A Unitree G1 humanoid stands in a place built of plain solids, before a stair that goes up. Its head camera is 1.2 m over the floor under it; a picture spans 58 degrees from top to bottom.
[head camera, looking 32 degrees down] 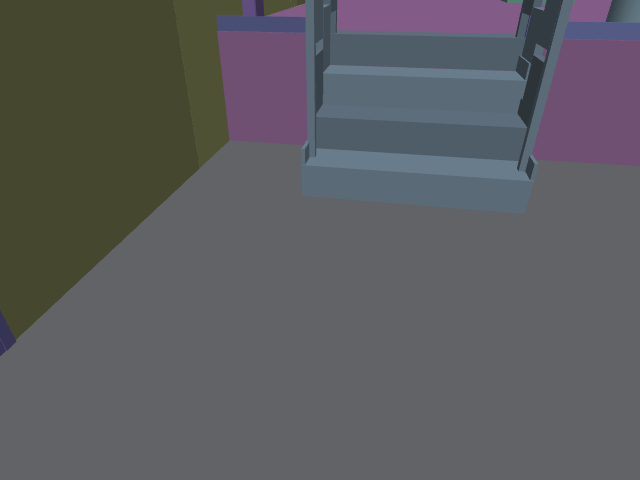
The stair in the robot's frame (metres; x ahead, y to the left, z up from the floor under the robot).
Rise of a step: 0.20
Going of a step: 0.30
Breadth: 1.32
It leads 10 degrees to the right of straight ahead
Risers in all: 4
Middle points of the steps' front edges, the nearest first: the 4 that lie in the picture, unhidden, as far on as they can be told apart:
2.32 -0.54 0.21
2.62 -0.59 0.41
2.91 -0.64 0.62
3.21 -0.70 0.82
